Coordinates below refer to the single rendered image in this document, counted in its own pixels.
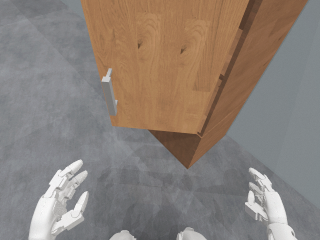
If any right robot thigh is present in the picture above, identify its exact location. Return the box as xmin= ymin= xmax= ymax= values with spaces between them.
xmin=176 ymin=230 xmax=206 ymax=240

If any handle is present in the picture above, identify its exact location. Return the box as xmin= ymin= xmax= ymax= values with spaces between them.
xmin=101 ymin=68 xmax=118 ymax=116

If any right robot shin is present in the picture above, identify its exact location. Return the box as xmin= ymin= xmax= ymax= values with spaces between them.
xmin=183 ymin=227 xmax=194 ymax=232

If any cupboard door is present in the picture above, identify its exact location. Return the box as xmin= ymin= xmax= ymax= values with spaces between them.
xmin=80 ymin=0 xmax=249 ymax=134

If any right robot hand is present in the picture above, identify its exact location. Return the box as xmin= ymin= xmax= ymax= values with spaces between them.
xmin=245 ymin=168 xmax=288 ymax=227

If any left robot hand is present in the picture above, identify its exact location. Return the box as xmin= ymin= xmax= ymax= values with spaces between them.
xmin=28 ymin=159 xmax=89 ymax=240

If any robot right forearm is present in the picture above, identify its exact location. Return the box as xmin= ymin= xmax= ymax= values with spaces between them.
xmin=266 ymin=223 xmax=297 ymax=240

